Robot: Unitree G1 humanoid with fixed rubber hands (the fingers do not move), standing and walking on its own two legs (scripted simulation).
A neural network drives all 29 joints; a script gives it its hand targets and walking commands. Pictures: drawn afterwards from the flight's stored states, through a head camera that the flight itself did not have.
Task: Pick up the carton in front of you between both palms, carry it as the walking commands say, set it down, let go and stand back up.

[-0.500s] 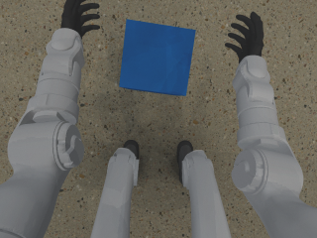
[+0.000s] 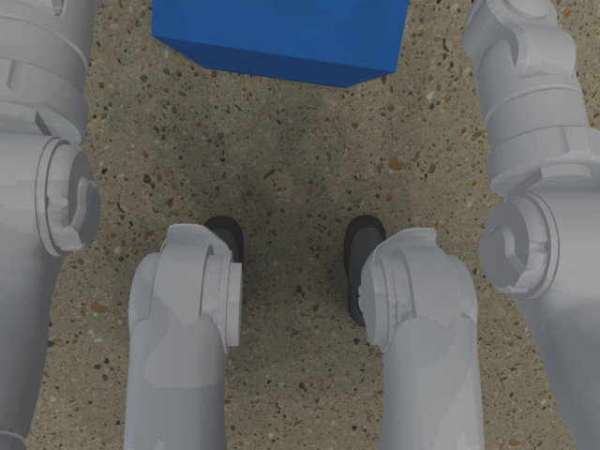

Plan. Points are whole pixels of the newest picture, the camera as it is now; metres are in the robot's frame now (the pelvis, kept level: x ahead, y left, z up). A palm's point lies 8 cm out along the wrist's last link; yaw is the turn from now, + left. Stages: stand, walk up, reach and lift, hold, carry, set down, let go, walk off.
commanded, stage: reach and lift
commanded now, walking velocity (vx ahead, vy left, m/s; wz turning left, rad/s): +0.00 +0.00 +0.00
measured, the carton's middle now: out of the picture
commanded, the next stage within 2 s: none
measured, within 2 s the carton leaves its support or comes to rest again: leaves its support in 0.98 s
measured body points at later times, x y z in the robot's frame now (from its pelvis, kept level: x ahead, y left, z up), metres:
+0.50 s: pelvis +0.01 +0.00 -0.02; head +0.39 +0.03 +0.21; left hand +0.59 +0.21 -0.20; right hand +0.58 -0.14 -0.20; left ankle +0.11 +0.12 -0.36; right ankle +0.12 -0.13 -0.36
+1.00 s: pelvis +0.02 +0.00 -0.02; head +0.38 +0.04 +0.23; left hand +0.58 +0.19 -0.19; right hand +0.58 -0.11 -0.18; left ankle +0.11 +0.12 -0.36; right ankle +0.12 -0.13 -0.36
